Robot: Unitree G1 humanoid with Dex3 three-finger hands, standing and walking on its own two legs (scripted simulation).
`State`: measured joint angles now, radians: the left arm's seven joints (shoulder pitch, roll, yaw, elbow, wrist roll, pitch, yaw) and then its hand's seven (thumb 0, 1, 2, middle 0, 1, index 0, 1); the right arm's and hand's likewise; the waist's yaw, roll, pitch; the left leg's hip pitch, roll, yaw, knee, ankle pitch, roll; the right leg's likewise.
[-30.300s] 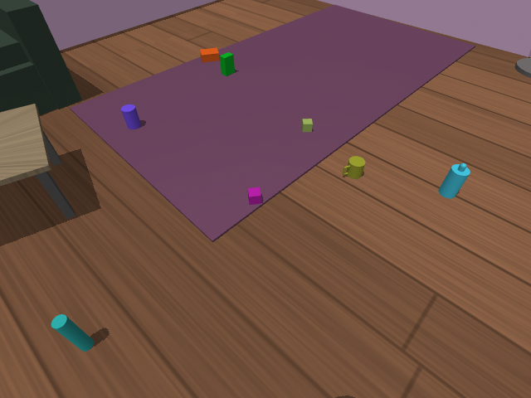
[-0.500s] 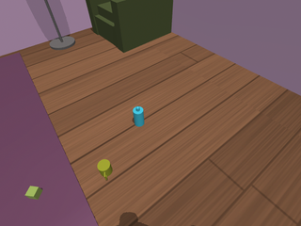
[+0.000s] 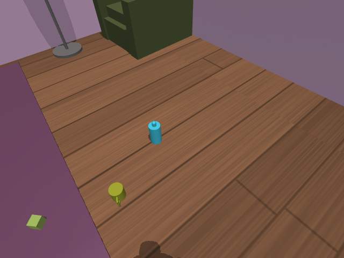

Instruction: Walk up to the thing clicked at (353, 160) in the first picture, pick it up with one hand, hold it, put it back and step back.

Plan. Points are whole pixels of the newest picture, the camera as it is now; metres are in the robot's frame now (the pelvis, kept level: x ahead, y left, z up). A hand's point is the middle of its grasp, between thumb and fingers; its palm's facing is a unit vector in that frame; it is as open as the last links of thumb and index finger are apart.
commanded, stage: stand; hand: left
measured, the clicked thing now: (117, 194) +0.63 +0.35 -0.74
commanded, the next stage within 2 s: walk up in 1.00 s
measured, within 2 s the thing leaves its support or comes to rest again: neither
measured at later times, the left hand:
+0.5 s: hand out of the picture +0.06 +0.25 -0.14, palm faces -0.02 -0.92 -0.38, open 7.4 cm
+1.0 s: hand out of the picture +0.06 +0.25 -0.14, palm faces -0.01 -0.92 -0.39, open 7.4 cm
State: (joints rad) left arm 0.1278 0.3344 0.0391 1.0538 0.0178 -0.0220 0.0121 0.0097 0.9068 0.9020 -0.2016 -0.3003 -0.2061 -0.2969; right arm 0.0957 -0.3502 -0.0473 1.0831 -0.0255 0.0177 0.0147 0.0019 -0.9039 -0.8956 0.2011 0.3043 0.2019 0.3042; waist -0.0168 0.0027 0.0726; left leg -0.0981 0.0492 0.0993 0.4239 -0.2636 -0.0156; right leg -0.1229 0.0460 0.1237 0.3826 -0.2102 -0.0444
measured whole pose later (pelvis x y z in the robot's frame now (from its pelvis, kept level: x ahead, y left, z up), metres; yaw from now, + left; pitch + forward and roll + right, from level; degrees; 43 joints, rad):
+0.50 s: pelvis -0.02 -0.01 +0.01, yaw +2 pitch -3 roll +3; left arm 0.12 0.34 0.00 1.11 0.02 -0.02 0.00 0.01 0.91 0.90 -0.20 -0.30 -0.21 -0.30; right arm 0.13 -0.35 -0.02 1.12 -0.01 0.00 0.02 0.00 -0.90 -0.90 0.20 0.30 0.20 0.30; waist -0.03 0.00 0.05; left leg -0.08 0.04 0.07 0.33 -0.19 -0.05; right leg -0.09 0.04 0.10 0.29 -0.14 -0.05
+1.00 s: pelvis -0.01 -0.01 +0.00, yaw +2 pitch -3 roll +3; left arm 0.12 0.35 0.00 1.11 0.01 -0.02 0.00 0.01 0.91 0.90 -0.20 -0.30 -0.21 -0.30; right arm 0.15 -0.36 -0.01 1.12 -0.01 0.00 0.01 0.00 -0.90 -0.90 0.20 0.30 0.20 0.30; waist -0.03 0.00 0.05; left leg -0.08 0.05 0.06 0.33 -0.20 -0.05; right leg -0.10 0.04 0.08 0.29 -0.15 -0.05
